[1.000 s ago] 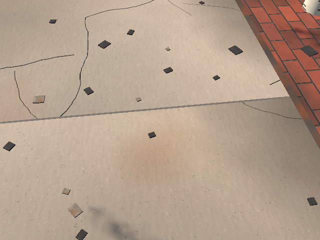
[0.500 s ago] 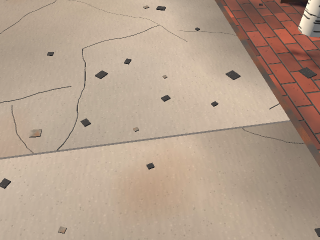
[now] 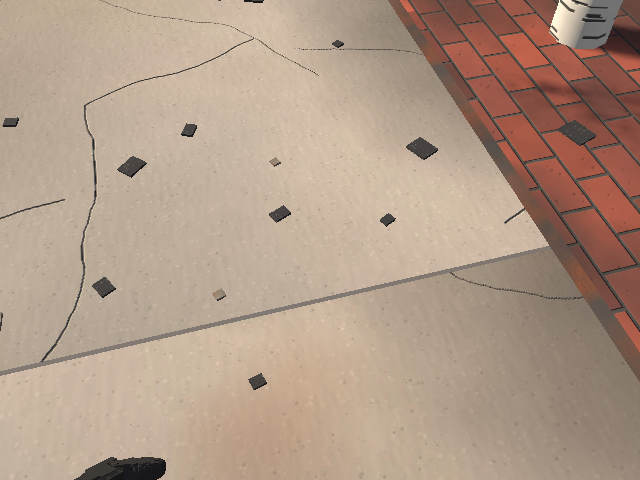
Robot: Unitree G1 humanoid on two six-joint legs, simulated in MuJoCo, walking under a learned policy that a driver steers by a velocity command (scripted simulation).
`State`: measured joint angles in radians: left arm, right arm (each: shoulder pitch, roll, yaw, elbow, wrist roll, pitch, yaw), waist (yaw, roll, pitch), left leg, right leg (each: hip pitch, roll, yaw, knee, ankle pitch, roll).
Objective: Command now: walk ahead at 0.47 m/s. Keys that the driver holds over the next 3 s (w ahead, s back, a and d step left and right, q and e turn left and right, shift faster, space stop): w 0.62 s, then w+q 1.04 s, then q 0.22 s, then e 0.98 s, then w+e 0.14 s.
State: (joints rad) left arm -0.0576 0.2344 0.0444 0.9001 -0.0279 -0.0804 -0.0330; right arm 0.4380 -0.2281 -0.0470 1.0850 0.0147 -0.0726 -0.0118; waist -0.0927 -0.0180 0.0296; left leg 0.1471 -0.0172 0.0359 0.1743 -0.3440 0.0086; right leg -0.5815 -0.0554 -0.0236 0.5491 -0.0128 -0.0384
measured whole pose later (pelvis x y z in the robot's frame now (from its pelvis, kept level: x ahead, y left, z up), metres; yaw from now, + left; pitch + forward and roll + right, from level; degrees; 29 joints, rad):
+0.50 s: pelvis +0.28 -0.04 +0.01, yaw +0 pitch +1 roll -2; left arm 0.36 0.24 0.05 1.04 -0.01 -0.09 0.01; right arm 0.03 -0.25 -0.06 0.91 0.02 -0.08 0.01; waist 0.08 0.03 0.00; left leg -0.66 0.11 -0.02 0.59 0.10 0.01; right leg 0.04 0.07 -0.05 0.18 -0.24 -0.06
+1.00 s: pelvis +0.57 +0.01 +0.02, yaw +8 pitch +2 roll +1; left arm -0.01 0.27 0.06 0.86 -0.01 -0.10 0.00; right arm 0.36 -0.24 -0.07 0.97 0.02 -0.07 -0.01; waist -0.09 -0.03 0.02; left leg -0.08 -0.08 -0.08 0.28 -0.22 0.06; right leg -0.62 -0.07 0.08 0.56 0.05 0.03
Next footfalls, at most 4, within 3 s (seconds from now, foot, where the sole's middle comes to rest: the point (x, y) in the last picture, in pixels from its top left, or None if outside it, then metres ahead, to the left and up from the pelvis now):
0.06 right None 0.22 -0.13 -0.77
0.62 left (258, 448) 0.55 0.11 -0.77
1.12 right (339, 317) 0.85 -0.09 -0.77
1.64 left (195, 274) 1.01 0.25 -0.77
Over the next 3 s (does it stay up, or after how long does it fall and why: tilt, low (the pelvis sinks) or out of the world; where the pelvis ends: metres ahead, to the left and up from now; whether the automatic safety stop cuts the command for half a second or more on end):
stays up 1.12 0.20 0.01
